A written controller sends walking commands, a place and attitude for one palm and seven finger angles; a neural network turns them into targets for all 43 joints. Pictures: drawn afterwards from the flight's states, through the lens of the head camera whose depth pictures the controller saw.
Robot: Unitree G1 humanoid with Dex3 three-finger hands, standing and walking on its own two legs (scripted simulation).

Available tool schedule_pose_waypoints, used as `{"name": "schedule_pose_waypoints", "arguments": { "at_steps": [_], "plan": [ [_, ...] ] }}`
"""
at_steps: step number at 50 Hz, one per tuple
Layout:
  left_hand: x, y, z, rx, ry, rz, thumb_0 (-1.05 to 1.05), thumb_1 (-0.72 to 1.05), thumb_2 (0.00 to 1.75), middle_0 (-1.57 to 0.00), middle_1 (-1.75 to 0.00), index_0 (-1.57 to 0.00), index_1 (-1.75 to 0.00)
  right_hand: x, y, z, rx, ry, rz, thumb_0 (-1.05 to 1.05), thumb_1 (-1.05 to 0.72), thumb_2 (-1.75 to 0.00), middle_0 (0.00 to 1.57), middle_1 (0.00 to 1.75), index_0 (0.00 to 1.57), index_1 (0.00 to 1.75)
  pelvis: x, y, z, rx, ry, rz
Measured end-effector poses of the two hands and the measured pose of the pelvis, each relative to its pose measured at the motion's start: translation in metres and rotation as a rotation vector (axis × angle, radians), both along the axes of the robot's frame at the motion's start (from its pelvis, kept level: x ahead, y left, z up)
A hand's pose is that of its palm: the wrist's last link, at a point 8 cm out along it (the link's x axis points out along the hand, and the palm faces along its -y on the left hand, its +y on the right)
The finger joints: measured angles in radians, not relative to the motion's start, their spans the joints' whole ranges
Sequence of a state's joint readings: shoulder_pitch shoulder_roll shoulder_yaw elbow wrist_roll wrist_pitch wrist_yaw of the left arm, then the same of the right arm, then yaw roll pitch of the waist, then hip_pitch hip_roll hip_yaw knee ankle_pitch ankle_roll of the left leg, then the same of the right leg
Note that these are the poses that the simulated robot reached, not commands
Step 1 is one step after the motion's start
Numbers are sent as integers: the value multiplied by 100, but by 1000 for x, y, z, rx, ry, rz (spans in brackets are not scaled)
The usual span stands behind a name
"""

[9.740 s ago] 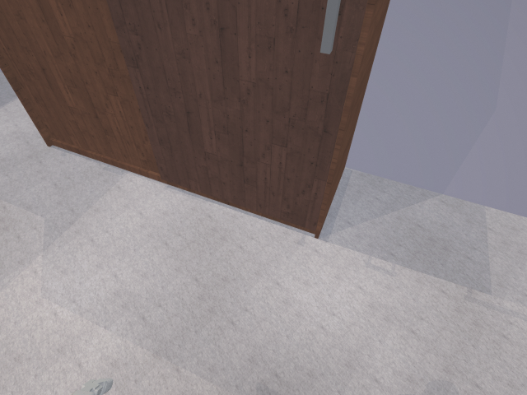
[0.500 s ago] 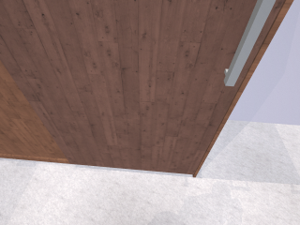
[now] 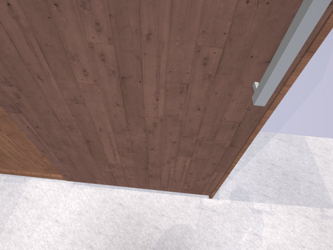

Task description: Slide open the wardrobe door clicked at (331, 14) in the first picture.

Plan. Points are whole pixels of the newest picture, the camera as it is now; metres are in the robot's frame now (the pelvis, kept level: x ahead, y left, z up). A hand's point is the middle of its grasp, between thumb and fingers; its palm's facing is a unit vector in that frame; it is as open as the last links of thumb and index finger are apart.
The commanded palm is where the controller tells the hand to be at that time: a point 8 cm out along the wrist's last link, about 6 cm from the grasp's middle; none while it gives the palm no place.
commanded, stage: come to a stop and stand still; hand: right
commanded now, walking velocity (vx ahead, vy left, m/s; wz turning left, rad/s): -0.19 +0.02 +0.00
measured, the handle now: (286, 40) +0.47 -0.19 +0.27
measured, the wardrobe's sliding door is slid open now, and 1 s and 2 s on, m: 0.00 0.00 0.00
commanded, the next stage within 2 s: look again from close up in 1.50 s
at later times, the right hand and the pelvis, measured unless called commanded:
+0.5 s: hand out of the picture +0.02 -0.19 -0.17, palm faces +0.02 +0.98 -0.20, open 7.4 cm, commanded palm none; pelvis +0.01 -0.01 +0.01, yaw +1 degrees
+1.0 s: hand out of the picture +0.01 -0.18 -0.16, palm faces -0.02 +0.98 -0.18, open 7.4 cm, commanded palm none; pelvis +0.01 -0.01 +0.01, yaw +1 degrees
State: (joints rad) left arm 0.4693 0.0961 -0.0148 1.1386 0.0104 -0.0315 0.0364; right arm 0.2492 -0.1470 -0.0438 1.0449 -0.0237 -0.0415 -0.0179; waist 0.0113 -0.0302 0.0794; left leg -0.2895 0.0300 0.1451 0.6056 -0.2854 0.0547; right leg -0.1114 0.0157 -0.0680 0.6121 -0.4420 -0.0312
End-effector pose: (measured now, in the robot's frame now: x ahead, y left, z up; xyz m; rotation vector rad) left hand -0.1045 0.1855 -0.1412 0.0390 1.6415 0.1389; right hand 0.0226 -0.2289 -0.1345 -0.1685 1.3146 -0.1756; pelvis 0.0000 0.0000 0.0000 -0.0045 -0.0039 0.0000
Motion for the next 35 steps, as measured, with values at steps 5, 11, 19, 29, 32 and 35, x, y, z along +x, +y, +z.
{"name": "schedule_pose_waypoints", "arguments": {
  "at_steps": [5, 11, 19, 29, 32, 35],
  "plan": [
    [62, 6, -1, 20, -92, -21, 1, 91, 90, -20, -30, -20, -30, 13, -2, 3, -14, -26, -18, 1, -94, -90, 20, 30, 20, 30, 9, -2, 6, -7, -9, -18],
    [124, 17, -1, 104, -241, -62, 3, 94, 90, -20, -30, -20, -30, 12, -13, -13, 24, 22, -28, 1, -94, -90, 20, 30, 20, 30, 15, -16, 0, -2, -24, -6],
    [164, 23, 7, 122, -328, -108, 2, 94, 90, -20, -30, -20, -30, 5, -14, -6, 26, 45, -35, 1, -92, -90, 20, 30, 20, 30, 15, -18, 5, -13, -14, 4],
    [175, 29, 10, 98, -392, -82, 0, 93, 90, -20, -30, -20, -30, -9, -1, 1, 30, 72, 4, 1, -92, -90, 20, 30, 20, 30, 10, -9, 9, -13, -7, 15],
    [167, 33, 11, 102, -375, -86, 0, 94, 90, -20, -30, -20, -30, -8, 0, 2, 30, 57, 4, 2, -92, -90, 20, 30, 20, 30, 10, -7, 11, -12, -12, 12],
    [155, 36, 12, 104, -345, -91, 0, 94, 90, -20, -30, -20, -30, -7, 1, 3, 31, 43, 3, 2, -93, -90, 20, 30, 20, 30, 9, -5, 12, -10, -17, 9]
  ]
}}
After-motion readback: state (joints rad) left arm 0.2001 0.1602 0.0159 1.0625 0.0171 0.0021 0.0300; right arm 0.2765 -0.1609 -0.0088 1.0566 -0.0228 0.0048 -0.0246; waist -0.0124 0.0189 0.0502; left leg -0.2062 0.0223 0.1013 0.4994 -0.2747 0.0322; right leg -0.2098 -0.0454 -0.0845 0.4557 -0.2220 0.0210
